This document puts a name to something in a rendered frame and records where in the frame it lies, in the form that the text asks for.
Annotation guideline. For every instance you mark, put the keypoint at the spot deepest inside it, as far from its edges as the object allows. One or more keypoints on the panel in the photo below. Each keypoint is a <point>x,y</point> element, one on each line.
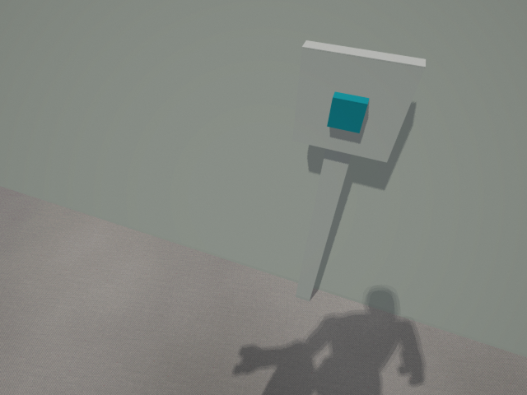
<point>390,82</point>

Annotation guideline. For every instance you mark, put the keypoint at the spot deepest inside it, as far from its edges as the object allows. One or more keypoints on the button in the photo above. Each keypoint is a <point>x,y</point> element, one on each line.
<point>347,112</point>

